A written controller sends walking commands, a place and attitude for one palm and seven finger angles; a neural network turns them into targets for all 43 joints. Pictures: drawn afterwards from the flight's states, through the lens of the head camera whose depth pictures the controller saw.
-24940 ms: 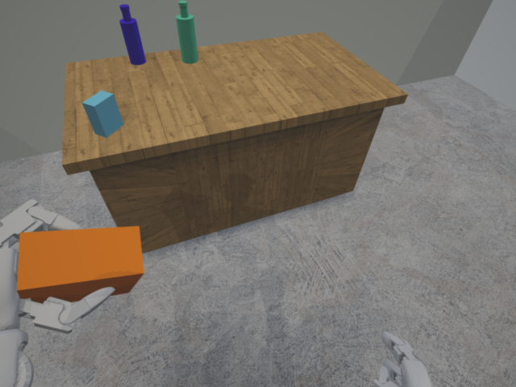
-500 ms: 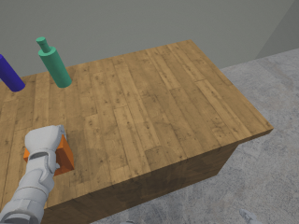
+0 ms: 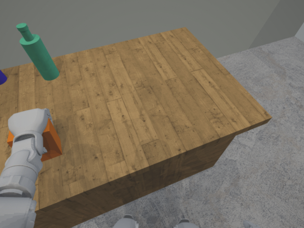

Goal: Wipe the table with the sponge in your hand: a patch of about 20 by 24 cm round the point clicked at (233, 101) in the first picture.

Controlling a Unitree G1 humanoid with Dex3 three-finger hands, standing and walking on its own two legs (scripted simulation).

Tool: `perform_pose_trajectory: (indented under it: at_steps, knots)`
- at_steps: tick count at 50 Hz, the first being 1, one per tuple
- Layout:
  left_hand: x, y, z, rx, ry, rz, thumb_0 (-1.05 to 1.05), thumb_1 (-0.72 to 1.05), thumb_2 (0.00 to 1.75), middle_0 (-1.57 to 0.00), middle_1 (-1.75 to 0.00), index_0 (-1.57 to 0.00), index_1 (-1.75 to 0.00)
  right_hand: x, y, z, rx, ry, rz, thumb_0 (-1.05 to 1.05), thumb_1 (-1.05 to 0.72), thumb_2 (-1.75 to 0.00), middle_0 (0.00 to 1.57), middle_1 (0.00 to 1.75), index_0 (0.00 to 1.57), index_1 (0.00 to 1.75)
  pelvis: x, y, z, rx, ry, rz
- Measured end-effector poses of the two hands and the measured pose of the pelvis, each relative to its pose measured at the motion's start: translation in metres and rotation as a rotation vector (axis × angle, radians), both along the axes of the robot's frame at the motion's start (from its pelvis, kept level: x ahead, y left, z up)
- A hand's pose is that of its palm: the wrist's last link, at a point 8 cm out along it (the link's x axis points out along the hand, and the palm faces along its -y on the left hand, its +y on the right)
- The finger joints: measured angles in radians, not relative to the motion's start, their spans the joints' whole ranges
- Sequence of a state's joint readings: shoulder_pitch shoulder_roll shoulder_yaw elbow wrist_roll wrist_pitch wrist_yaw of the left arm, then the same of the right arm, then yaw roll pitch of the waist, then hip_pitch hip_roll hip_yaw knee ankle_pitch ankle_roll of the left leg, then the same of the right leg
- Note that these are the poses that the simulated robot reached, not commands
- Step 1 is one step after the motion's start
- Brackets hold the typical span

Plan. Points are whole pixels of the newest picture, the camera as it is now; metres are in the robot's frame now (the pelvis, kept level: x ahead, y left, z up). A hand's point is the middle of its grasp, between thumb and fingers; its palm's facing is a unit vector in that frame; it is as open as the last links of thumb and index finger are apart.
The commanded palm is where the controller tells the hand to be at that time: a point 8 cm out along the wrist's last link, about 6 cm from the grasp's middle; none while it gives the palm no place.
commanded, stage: wipe forward along the first lane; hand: left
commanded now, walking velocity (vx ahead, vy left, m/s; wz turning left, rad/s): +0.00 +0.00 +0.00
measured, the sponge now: (40, 146) +0.34 +0.36 -0.03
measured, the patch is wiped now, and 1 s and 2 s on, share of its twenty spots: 0.25 0.60 0.70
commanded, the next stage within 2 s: slide across to the middle lane in 0.48 s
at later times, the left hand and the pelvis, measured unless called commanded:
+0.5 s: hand (35, 116) +0.42 +0.38 +0.01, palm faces -0.18 +0.05 -0.98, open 9.7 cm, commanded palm +0.42 +0.36 +0.04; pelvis +0.01 +0.02 -0.01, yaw -1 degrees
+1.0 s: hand (47, 107) +0.45 +0.36 +0.01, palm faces -0.15 +0.04 -0.99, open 9.8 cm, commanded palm +0.44 +0.31 +0.06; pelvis +0.04 +0.04 +0.01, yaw +0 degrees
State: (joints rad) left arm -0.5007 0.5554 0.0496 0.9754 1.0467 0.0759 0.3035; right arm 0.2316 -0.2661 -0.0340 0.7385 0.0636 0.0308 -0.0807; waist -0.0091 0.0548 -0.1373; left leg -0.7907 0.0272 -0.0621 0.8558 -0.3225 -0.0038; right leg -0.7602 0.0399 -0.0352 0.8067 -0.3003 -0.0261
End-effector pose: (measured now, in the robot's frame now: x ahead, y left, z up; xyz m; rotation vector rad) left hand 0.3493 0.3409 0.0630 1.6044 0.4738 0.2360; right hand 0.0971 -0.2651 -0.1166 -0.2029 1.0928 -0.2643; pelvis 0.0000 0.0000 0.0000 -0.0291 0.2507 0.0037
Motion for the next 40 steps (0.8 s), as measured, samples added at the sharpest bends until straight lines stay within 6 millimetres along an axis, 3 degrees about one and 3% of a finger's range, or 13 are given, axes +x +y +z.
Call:
perform_pose_trajectory:
  at_steps: [30, 40]
  knots:
    - [0.071, 0.035, 0.002, 0.007, 0.023, 0.011, 0.01, -0.57, 1.16, -0.83, -1.34, -0.82, -1.37, -0.033, 0.020, -0.002, -0.029, 0.138, -0.040, 0.01, -0.90, -0.90, 0.20, 0.30, 0.20, 0.30, 0.010, 0.025, -0.008, -0.024, 0.091, -0.011]
    - [0.078, 0.031, 0.003, 0.017, 0.014, -0.031, 0.01, -0.56, 1.16, -0.81, -1.36, -0.80, -1.39, -0.029, 0.032, 0.004, -0.015, 0.175, -0.060, 0.01, -0.90, -0.90, 0.20, 0.30, 0.20, 0.30, 0.025, 0.035, 0.001, -0.031, 0.081, -0.006]
